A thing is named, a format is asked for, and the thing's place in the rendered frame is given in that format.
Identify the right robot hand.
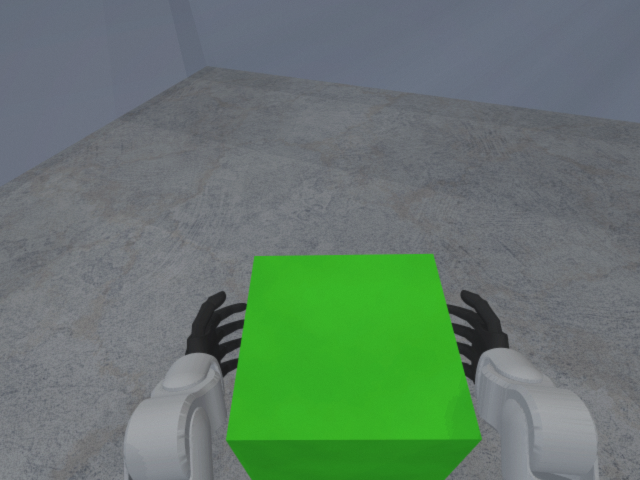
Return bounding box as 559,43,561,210
447,290,509,385

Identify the left robot forearm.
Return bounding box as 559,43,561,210
124,353,227,480

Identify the carton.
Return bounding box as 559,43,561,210
226,254,482,480

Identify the right robot forearm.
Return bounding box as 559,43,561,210
475,348,599,480

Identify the left robot hand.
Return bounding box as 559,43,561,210
185,291,247,377

